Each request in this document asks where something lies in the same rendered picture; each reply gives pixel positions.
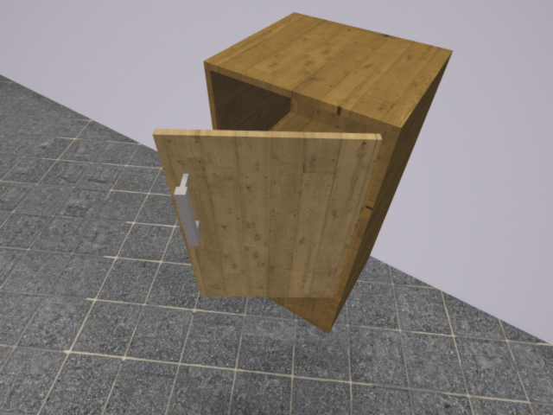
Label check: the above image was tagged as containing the handle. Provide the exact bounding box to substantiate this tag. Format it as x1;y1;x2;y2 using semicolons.
174;174;200;246

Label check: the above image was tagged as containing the cupboard door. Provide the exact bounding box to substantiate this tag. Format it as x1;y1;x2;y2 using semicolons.
153;129;382;298

